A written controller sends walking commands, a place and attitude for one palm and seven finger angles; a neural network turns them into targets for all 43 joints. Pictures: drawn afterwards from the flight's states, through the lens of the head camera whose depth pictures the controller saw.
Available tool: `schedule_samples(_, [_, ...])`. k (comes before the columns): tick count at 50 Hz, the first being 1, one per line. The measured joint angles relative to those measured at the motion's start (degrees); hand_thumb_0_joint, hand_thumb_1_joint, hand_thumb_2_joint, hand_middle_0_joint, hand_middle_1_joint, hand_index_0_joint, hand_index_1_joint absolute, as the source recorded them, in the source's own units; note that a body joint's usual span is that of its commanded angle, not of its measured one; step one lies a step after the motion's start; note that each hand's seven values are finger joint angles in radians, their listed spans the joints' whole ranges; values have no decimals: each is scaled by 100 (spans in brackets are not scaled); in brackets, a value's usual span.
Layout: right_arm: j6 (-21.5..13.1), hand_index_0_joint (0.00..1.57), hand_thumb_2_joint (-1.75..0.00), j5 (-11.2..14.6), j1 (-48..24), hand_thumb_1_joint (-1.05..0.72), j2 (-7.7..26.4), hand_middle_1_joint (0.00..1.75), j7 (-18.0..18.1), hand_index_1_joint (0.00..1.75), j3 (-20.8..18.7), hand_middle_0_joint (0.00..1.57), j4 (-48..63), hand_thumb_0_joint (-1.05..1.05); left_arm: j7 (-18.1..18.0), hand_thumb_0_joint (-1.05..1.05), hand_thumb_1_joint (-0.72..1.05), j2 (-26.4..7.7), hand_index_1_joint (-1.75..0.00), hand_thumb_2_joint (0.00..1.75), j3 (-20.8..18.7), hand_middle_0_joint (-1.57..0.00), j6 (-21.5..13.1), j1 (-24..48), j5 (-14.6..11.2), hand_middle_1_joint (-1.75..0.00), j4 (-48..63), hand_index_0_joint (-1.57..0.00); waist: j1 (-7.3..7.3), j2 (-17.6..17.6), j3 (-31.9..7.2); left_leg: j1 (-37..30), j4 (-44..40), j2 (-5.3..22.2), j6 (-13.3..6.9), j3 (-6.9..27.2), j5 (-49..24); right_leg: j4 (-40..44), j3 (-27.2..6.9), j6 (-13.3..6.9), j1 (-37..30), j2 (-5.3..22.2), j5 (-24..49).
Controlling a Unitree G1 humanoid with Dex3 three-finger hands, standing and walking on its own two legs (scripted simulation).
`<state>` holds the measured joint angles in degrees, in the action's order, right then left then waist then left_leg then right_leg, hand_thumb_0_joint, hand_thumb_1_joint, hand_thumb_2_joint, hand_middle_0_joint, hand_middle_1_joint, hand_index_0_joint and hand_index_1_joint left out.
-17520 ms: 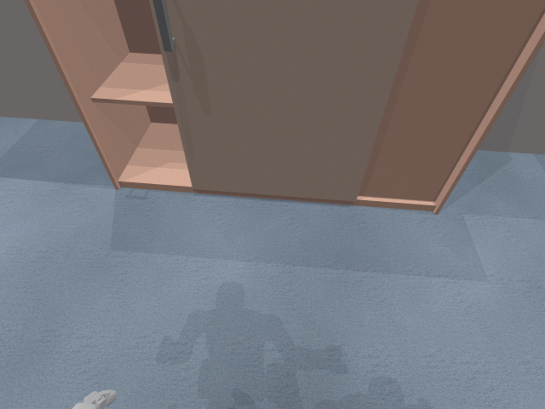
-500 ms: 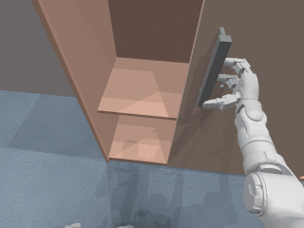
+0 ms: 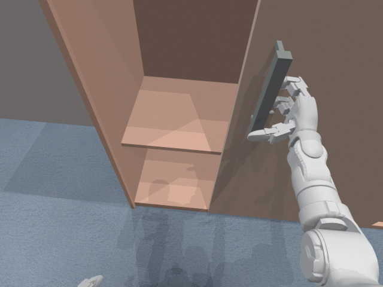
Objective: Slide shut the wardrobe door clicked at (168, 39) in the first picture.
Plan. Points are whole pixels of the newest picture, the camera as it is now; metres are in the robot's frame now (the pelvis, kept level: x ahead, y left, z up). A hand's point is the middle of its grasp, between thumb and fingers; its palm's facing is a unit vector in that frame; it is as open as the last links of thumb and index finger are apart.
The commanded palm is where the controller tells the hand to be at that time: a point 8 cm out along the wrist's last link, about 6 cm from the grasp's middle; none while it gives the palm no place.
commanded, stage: slide the fingers in behind the handle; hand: right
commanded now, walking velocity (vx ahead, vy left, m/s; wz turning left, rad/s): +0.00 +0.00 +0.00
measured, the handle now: (264, 94) +0.52 -0.09 +0.13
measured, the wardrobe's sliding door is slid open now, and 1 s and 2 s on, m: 0.39 0.39 0.39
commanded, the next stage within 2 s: grip the handle and tug to test in 0.76 s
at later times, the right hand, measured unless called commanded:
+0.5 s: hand (260, 108) +0.46 -0.08 +0.13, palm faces -0.03 +1.00 +0.02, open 14.0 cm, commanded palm +0.43 -0.13 +0.13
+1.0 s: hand (259, 110) +0.46 -0.07 +0.13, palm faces -0.03 +1.00 +0.00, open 13.6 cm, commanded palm +0.43 -0.13 +0.13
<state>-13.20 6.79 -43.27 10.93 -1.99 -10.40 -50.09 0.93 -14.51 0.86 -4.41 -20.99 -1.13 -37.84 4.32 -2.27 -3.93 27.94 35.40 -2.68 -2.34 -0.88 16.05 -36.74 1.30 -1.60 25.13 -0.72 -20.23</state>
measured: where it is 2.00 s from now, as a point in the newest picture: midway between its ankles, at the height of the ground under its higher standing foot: outside the picture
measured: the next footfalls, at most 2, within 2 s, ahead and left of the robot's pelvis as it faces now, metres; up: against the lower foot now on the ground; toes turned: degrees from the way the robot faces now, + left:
none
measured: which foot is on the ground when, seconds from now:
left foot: down 0.00-1.00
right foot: down 0.00-1.00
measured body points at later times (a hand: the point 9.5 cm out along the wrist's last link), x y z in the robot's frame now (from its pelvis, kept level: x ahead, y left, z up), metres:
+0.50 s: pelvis -0.01 +0.00 +0.00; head +0.04 +0.01 +0.45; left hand +0.04 +0.25 -0.12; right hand +0.46 -0.13 +0.13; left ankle +0.01 +0.09 -0.72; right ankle -0.02 -0.10 -0.72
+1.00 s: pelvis +0.00 +0.00 +0.00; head +0.04 +0.01 +0.45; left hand +0.06 +0.25 -0.12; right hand +0.45 -0.13 +0.13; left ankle +0.01 +0.09 -0.72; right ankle -0.02 -0.10 -0.72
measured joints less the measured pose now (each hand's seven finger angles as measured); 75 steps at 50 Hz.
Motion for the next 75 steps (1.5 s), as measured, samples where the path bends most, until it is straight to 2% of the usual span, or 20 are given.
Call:
schedule_samples(7, [142, 28, -30, 57, -154, 50, -15, 120, 58, 119, 75, 29, -227, -1, -11, 1, 90, -17, -30, 90, 12, -20, -25, 41, -39, -30, -29, -20, 5, -21, -7, -48, -30, 6, -16, -32, -29, 33, -32, 13, -39, -4, 43])
schedule_samples(14, [20, 27, -30, 53, -322, 50, -57, 119, 119, 119, 77, 27, -450, -1, 0, 1, 90, 1, -30, 90, 38, -20, -96, 65, -22, -30, -68, -20, 6, 5, 23, 22, -3, 12, -21, -36, -55, 19, -34, 19, 27, -9, 78])
schedule_samples(19, [-55, 28, -30, -34, -494, 50, -68, 120, 106, 119, 117, 28, -658, -1, -12, 1, 90, 5, -30, 90, 47, -20, -130, 60, -17, -30, -85, -20, 67, 17, 58, 94, 25, 15, -21, -43, -65, -27, -38, 18, 107, -10, 79])
schedule_samples(27, [-164, 29, -30, -107, -612, 50, 7, 120, 219, 120, -145, 29, -790, -1, 0, 1, 90, 9, -30, 90, 41, -20, -113, -34, 34, -30, -82, -20, 172, 25, 32, 206, 58, -3, -2, 55, -70, -23, 61, 0, 171, 2, 66])
schedule_samples(31, [-216, 29, -30, -120, -432, 50, -16, 120, 215, 120, -101, 29, -573, -1, 48, 1, 90, -11, -30, 90, 4, -20, -86, -168, 46, -30, -79, -20, 134, -21, -37, 197, 54, -5, 8, 89, -52, -6, 92, -10, 147, 1, 45])
schedule_samples(37, [-19, 30, -30, -83, -312, 50, -72, 120, 214, 120, -34, 30, -547, -1, 56, 1, 90, 3, -30, 90, 5, -20, -25, -185, 23, -30, -98, -20, 112, -8, -36, 110, 8, -3, 16, 61, -48, 7, 61, -17, 86, 0, 34])
schedule_samples(41, [-79, 30, -30, -73, -184, 50, -161, 120, 297, 120, 91, 30, -303, -1, 48, 1, 90, -2, -30, 90, -32, -20, -70, -128, 38, -30, -94, -20, 94, -29, 0, 81, 5, 14, 26, 44, -45, -1, 43, -24, 69, -16, 34])
schedule_samples(48, [-68, 29, -31, -131, -348, 47, -260, 120, 404, 120, 175, 30, -429, -1, 51, 1, 90, 20, -30, 90, -13, -20, -82, 24, 48, -30, -137, -20, 81, -4, -21, 70, 36, 42, 34, 29, -22, -4, 27, -31, 54, -43, 36])
schedule_samples(57, [-59, 32, -42, -135, -230, 21, -213, 124, 406, 124, 126, 33, -326, -1, 55, 1, 90, 46, -30, 90, 1, -20, -72, 21, 47, -30, -38, -20, 56, 0, -59, 46, 16, 24, 20, 56, -31, 38, 53, -19, 9, -28, 45])
schedule_samples(75, [120, 34, -76, -67, 70, -60, -216, 132, 371, 131, 104, 36, 135, 0, 47, 1, 90, 26, -30, 90, -36, -20, -23, 1, 18, -30, -49, -20, 40, -20, -53, -89, -98, -30, -8, 75, -22, 152, 66, 9, -138, 21, 22])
